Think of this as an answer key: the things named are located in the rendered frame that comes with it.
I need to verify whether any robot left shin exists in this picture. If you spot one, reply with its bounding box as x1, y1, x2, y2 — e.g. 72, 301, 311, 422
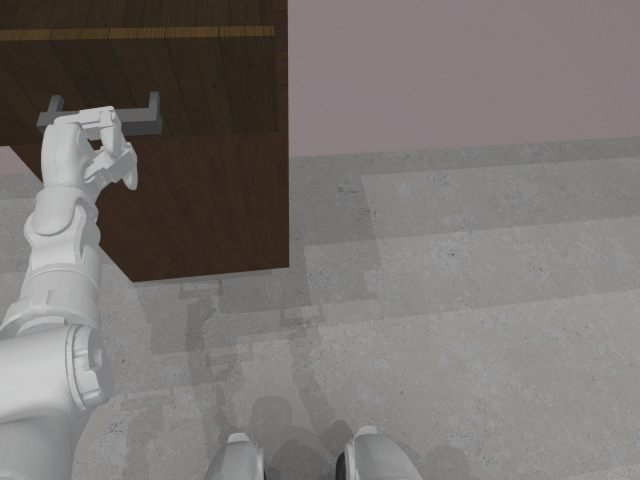
227, 433, 250, 443

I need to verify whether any drawer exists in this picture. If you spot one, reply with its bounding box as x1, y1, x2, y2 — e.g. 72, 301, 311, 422
0, 0, 279, 146

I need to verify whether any cabinet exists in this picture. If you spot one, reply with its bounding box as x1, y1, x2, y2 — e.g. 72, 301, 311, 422
10, 0, 289, 282

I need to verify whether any left robot upper arm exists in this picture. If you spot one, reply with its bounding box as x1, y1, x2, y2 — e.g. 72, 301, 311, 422
0, 323, 115, 480

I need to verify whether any handle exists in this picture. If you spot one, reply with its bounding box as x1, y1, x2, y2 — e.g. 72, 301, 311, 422
36, 91, 162, 136

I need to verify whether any robot left thigh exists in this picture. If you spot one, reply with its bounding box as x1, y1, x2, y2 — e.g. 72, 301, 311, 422
203, 441, 264, 480

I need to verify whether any robot left forearm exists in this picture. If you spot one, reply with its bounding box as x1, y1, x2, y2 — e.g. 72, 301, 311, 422
0, 186, 102, 340

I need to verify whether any robot left hand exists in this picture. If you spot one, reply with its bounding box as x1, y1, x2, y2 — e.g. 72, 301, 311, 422
41, 106, 138, 204

